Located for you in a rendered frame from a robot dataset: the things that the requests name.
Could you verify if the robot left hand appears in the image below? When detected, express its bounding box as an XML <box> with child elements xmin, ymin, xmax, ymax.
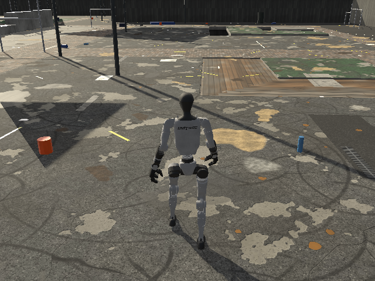
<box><xmin>149</xmin><ymin>168</ymin><xmax>163</xmax><ymax>183</ymax></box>

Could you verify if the robot right forearm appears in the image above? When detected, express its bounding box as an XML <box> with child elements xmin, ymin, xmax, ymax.
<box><xmin>209</xmin><ymin>140</ymin><xmax>218</xmax><ymax>158</ymax></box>

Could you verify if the robot left forearm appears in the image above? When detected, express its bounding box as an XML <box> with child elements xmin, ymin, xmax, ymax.
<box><xmin>151</xmin><ymin>143</ymin><xmax>164</xmax><ymax>170</ymax></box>

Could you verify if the left robot upper arm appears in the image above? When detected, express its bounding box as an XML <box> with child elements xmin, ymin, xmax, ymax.
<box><xmin>159</xmin><ymin>118</ymin><xmax>175</xmax><ymax>152</ymax></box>

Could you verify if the right robot shin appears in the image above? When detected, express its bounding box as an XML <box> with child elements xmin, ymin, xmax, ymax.
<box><xmin>197</xmin><ymin>201</ymin><xmax>206</xmax><ymax>241</ymax></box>

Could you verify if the robot right hand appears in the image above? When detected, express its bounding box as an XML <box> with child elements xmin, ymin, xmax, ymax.
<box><xmin>204</xmin><ymin>155</ymin><xmax>218</xmax><ymax>166</ymax></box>

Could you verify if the right robot upper arm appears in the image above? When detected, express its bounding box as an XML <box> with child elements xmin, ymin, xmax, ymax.
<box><xmin>199</xmin><ymin>117</ymin><xmax>215</xmax><ymax>148</ymax></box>

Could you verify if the robot left thigh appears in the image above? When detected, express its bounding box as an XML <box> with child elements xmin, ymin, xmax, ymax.
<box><xmin>168</xmin><ymin>163</ymin><xmax>180</xmax><ymax>195</ymax></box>

